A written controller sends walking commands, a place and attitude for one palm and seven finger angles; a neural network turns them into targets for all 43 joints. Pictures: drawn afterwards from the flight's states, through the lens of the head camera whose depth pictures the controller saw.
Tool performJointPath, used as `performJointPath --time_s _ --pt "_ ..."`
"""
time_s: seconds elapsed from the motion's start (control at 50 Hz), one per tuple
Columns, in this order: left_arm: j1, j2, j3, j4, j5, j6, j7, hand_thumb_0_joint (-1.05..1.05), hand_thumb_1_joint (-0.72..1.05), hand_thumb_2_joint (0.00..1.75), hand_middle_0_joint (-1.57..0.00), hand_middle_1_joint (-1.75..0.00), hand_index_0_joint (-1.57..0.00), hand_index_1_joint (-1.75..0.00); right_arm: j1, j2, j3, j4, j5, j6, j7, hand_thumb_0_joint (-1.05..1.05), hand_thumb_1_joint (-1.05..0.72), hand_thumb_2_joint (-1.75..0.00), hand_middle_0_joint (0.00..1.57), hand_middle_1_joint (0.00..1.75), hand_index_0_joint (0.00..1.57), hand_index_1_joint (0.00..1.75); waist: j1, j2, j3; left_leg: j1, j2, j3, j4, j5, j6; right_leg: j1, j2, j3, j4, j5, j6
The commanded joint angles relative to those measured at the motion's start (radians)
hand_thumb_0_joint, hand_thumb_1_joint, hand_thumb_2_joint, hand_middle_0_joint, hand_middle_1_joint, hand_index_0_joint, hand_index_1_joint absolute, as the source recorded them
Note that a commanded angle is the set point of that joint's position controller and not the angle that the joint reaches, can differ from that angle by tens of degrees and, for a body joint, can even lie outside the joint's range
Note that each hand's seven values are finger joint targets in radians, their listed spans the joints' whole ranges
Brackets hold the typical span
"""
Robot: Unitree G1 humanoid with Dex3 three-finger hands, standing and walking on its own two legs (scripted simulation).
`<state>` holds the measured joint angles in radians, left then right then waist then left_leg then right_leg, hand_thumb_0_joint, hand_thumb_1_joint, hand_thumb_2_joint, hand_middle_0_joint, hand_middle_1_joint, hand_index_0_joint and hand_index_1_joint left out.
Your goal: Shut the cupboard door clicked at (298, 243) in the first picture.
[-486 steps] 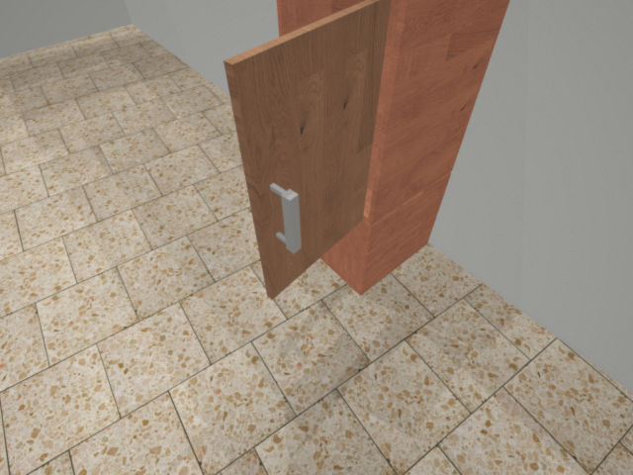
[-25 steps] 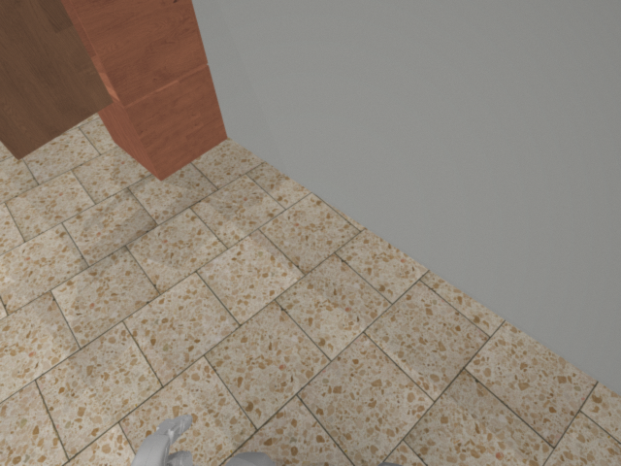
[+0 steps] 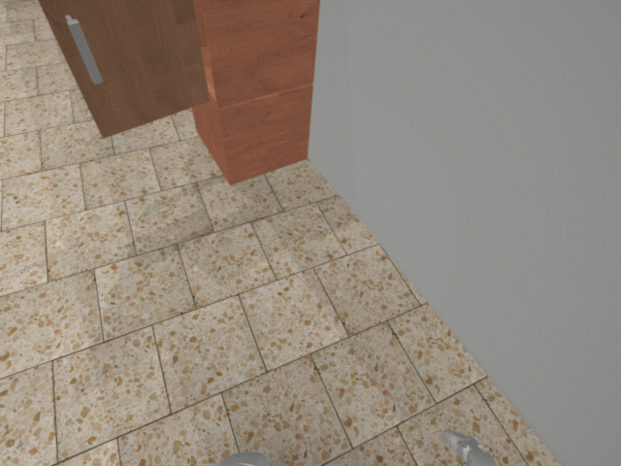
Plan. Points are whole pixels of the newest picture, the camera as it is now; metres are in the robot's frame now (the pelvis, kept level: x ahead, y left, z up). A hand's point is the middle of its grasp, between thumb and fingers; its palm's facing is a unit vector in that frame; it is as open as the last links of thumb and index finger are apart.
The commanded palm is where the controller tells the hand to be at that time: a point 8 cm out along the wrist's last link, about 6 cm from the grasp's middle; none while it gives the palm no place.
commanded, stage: walk to a spot facing it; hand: left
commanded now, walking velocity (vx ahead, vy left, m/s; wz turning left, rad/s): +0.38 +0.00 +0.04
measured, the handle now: (83, 50) +0.97 +0.70 -0.06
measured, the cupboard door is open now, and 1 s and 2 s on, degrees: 98 98 98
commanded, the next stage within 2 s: turn to face it in 0.98 s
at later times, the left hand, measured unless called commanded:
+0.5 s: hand (262, 312) +0.36 +0.12 -0.15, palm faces -0.02 -0.98 -0.21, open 7.4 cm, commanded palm none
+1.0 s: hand (244, 343) +0.32 +0.15 -0.18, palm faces +0.26 -0.96 -0.13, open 7.4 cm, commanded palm none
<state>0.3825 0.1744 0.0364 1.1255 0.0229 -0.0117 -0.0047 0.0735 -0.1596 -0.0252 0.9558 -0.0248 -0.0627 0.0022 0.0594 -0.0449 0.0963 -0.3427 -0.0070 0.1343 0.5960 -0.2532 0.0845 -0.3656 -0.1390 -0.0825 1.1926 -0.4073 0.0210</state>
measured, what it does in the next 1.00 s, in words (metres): walks ahead: right foot, then left foot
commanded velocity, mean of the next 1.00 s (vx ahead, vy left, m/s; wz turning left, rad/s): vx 0.35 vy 0.00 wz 0.17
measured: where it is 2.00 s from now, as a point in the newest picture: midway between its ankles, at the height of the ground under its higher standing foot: (315, 329)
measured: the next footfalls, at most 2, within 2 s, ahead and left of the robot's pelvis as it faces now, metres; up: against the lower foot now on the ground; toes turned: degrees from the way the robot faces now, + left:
right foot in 0.42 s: +0.31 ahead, -0.15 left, +0.00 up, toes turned -6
left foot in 0.90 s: +0.52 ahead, +0.10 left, +0.00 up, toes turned +17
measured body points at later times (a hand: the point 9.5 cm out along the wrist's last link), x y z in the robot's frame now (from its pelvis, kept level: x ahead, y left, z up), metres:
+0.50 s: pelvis +0.22 -0.06 +0.00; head +0.26 -0.07 +0.45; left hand +0.36 +0.17 -0.13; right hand +0.11 -0.27 -0.15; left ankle +0.09 +0.06 -0.66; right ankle +0.27 -0.15 -0.73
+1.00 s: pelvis +0.43 +0.00 +0.00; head +0.45 +0.03 +0.44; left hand +0.30 +0.20 -0.17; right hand +0.61 -0.21 -0.12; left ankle +0.48 +0.08 -0.73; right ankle +0.33 -0.15 -0.65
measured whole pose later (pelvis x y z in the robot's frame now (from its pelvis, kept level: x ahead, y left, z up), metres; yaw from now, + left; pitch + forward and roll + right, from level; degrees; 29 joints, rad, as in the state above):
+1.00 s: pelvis +0.43 +0.00 +0.00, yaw +10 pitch -1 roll -1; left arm 0.40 0.17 0.03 1.16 0.02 -0.02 0.00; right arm 0.08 -0.19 -0.04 0.97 -0.03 -0.07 0.00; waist 0.05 -0.05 0.08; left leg -0.38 0.00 0.13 0.62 -0.23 0.09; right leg -0.28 -0.10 -0.10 1.11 -0.46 0.00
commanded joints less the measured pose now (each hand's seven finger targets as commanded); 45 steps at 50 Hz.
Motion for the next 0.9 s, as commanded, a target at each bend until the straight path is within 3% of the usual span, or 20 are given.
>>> performJointPath --time_s 0.0,0.12,0.28,0.32,0.34,0.36,0.38,0.4,0.42,0.44,0.46,0.48,0.52,0.58,0.7,0.78,0.8,0.84,0.86,0.88 --pt "-0.002 0.038 0.020 -0.086 0.013 -0.021 -0.010 0.00 0.90 0.90 -0.20 -0.30 -0.20 -0.30 0.192 -0.138 -0.034 0.035 0.008 -0.013 -0.020 0.00 -0.90 -0.90 0.20 0.30 0.20 0.30 -0.050 0.149 -0.076 0.148 0.255 -0.233 -0.387 0.133 0.071 -0.181 -0.028 0.053 -0.010 0.128 0.010" --pt "-0.159 0.042 0.027 -0.146 0.009 -0.007 -0.020 0.00 0.90 0.90 -0.20 -0.30 -0.20 -0.30 0.291 -0.120 -0.035 0.065 0.010 -0.025 -0.023 0.00 -0.90 -0.90 0.20 0.30 0.20 0.30 -0.058 0.116 -0.005 0.198 0.242 -0.194 -0.454 0.207 0.088 -0.277 -0.023 0.051 -0.182 0.289 0.023" --pt "-0.390 0.059 0.011 -0.237 0.000 -0.020 -0.031 0.00 0.90 0.90 -0.20 -0.30 -0.20 -0.30 0.410 -0.143 -0.030 0.127 -0.006 -0.020 -0.025 0.00 -0.90 -0.90 0.20 0.30 0.20 0.30 -0.107 0.125 0.032 0.304 0.270 -0.173 -0.390 0.383 0.089 -0.207 0.033 0.007 -0.494 0.254 -0.020" --pt "-0.380 0.071 0.014 -0.241 -0.001 -0.025 -0.031 0.00 0.90 0.90 -0.20 -0.30 -0.20 -0.30 0.410 -0.158 -0.032 0.139 -0.009 -0.015 -0.026 0.00 -0.90 -0.90 0.20 0.30 0.20 0.30 -0.100 0.136 0.012 0.314 0.269 -0.172 -0.340 0.417 0.079 -0.113 0.060 -0.011 -0.557 0.201 -0.039" --pt "-0.329 0.083 0.018 -0.229 -0.001 -0.031 -0.030 0.00 0.90 0.90 -0.20 -0.30 -0.20 -0.30 0.407 -0.162 -0.032 0.145 -0.007 -0.012 -0.027 0.00 -0.90 -0.90 0.20 0.30 0.20 0.30 -0.069 0.122 -0.013 0.305 0.256 -0.161 -0.261 0.492 0.066 -0.015 0.080 -0.025 -0.610 0.196 -0.050" --pt "-0.204 0.108 0.025 -0.192 0.000 -0.040 -0.026 0.00 0.90 0.90 -0.20 -0.30 -0.20 -0.30 0.401 -0.161 -0.032 0.151 -0.002 -0.011 -0.024 0.00 -0.90 -0.90 0.20 0.30 0.20 0.30 -0.013 0.061 -0.076 0.267 0.217 -0.144 -0.116 0.555 0.041 0.165 0.110 -0.041 -0.671 0.238 -0.061" --pt "-0.024 0.160 0.045 -0.138 0.005 -0.052 -0.018 0.00 0.90 0.90 -0.20 -0.30 -0.20 -0.30 0.379 -0.150 -0.033 0.143 0.010 -0.015 -0.019 0.00 -0.90 -0.90 0.20 0.30 0.20 0.30 0.063 0.001 -0.174 0.096 0.155 -0.103 0.109 0.469 0.003 0.465 0.035 0.057 -0.692 0.266 -0.095" --pt "0.143 0.263 0.073 -0.084 0.009 -0.057 -0.004 0.00 0.90 0.90 -0.20 -0.30 -0.20 -0.30 0.400 -0.094 -0.026 0.114 0.024 -0.022 -0.014 0.00 -0.90 -0.90 0.20 0.30 0.20 0.30 0.097 -0.234 -0.306 -0.184 0.001 -0.025 0.444 -0.070 -0.050 0.739 -0.257 0.424 -0.772 0.383 -0.189" --pt "0.148 0.280 0.070 -0.079 -0.009 -0.056 0.000 0.00 0.90 0.90 -0.20 -0.30 -0.20 -0.30 0.357 -0.113 -0.030 0.099 0.027 -0.018 -0.015 0.00 -0.90 -0.90 0.20 0.30 0.20 0.30 0.086 -0.192 -0.307 -0.254 -0.003 -0.109 0.661 -0.321 -0.049 0.672 -0.348 0.553 -0.863 0.415 -0.251" --pt "0.057 0.235 0.058 -0.101 -0.009 -0.057 0.005 0.00 0.90 0.90 -0.20 -0.30 -0.20 -0.30 0.292 -0.105 -0.038 0.091 0.019 -0.013 -0.011 0.00 -0.90 -0.90 0.20 0.30 0.20 0.30 0.059 -0.120 -0.222 -0.304 0.049 -0.160 0.731 -0.240 -0.047 0.542 -0.318 0.504 -0.893 0.370 -0.241" --pt "-0.022 0.185 0.048 -0.121 -0.013 -0.054 0.011 0.00 0.90 0.90 -0.20 -0.30 -0.20 -0.30 0.252 -0.093 -0.040 0.082 0.015 -0.004 -0.008 0.00 -0.90 -0.90 0.20 0.30 0.20 0.30 0.018 -0.037 -0.136 -0.309 0.097 -0.180 0.714 -0.150 -0.048 0.419 -0.282 0.383 -0.906 0.351 -0.207" --pt "-0.072 0.137 0.034 -0.128 -0.012 -0.063 0.012 0.00 0.90 0.90 -0.20 -0.30 -0.20 -0.30 0.253 -0.061 -0.035 0.092 0.009 0.009 -0.006 0.00 -0.90 -0.90 0.20 0.30 0.20 0.30 -0.021 -0.025 -0.091 -0.274 0.122 -0.178 0.666 -0.079 -0.060 0.311 -0.234 0.263 -0.936 0.373 -0.172" --pt "-0.096 0.080 0.019 -0.124 -0.007 -0.074 0.012 0.00 0.90 0.90 -0.20 -0.30 -0.20 -0.30 0.306 -0.034 -0.031 0.113 0.000 0.035 0.001 0.00 -0.90 -0.90 0.20 0.30 0.20 0.30 -0.067 -0.092 -0.060 -0.215 0.134 -0.150 0.579 -0.024 -0.079 0.190 -0.178 0.127 -0.985 0.354 -0.146" --pt "-0.084 0.052 0.026 -0.104 -0.001 -0.090 0.016 0.00 0.90 0.90 -0.20 -0.30 -0.20 -0.30 0.293 -0.005 -0.037 0.105 -0.005 0.050 0.013 0.00 -0.90 -0.90 0.20 0.30 0.20 0.30 -0.094 -0.057 -0.028 -0.224 0.137 -0.120 0.462 0.052 -0.098 0.151 -0.153 0.056 -1.038 0.303 -0.153" --pt "-0.008 0.091 0.014 -0.044 -0.003 -0.097 0.013 0.00 0.90 0.90 -0.20 -0.30 -0.20 -0.30 0.064 -0.018 -0.031 0.023 0.000 0.037 0.036 0.00 -0.90 -0.90 0.20 0.30 0.20 0.30 -0.043 -0.056 0.011 -0.259 0.115 -0.070 0.184 0.105 -0.093 0.277 -0.166 -0.006 -1.025 0.419 -0.152" --pt "0.028 0.126 0.013 -0.018 0.002 -0.086 0.016 0.00 0.90 0.90 -0.20 -0.30 -0.20 -0.30 -0.020 -0.043 -0.027 -0.008 0.001 0.030 0.042 0.00 -0.90 -0.90 0.20 0.30 0.20 0.30 -0.031 -0.059 0.038 -0.213 0.083 -0.039 0.092 0.047 -0.063 0.344 -0.198 -0.016 -0.986 0.476 -0.144" --pt "0.033 0.131 0.014 -0.014 0.003 -0.082 0.017 0.00 0.90 0.90 -0.20 -0.30 -0.20 -0.30 -0.020 -0.053 -0.026 -0.010 0.000 0.027 0.041 0.00 -0.90 -0.90 0.20 0.30 0.20 0.30 -0.039 -0.050 0.036 -0.174 0.067 -0.023 0.060 0.020 -0.053 0.355 -0.197 -0.023 -0.949 0.539 -0.141" --pt "0.028 0.149 0.018 -0.012 -0.004 -0.078 0.014 0.00 0.90 0.90 -0.20 -0.30 -0.20 -0.30 0.096 -0.085 -0.030 0.023 -0.008 0.018 0.028 0.00 -0.90 -0.90 0.20 0.30 0.20 0.30 -0.102 -0.027 -0.033 0.050 -0.010 0.043 -0.037 0.021 -0.029 0.329 -0.154 -0.095 -0.739 0.786 -0.114" --pt "0.017 0.147 0.017 -0.022 -0.006 -0.074 0.011 0.00 0.90 0.90 -0.20 -0.30 -0.20 -0.30 0.244 -0.136 -0.043 0.062 -0.012 0.014 0.020 0.00 -0.90 -0.90 0.20 0.30 0.20 0.30 -0.168 0.033 -0.118 0.294 0.016 -0.016 -0.087 0.059 -0.001 0.204 -0.125 -0.126 -0.510 0.742 -0.078" --pt "0.034 0.103 0.015 -0.060 -0.015 -0.069 0.002 0.00 0.90 0.90 -0.20 -0.30 -0.20 -0.30 0.389 -0.255 -0.073 0.087 -0.023 0.010 0.003 0.00 -0.90 -0.90 0.20 0.30 0.20 0.30 -0.216 0.228 -0.249 0.545 0.271 -0.385 -0.152 0.067 0.101 -0.055 0.003 -0.162 -0.202 0.358 -0.019"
